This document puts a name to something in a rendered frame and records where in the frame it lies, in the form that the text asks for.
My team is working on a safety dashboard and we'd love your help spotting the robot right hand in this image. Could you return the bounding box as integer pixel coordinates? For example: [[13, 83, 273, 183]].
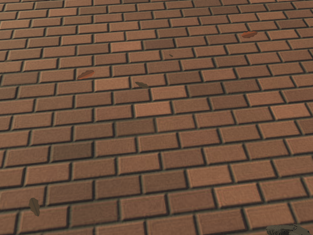
[[266, 224, 312, 235]]

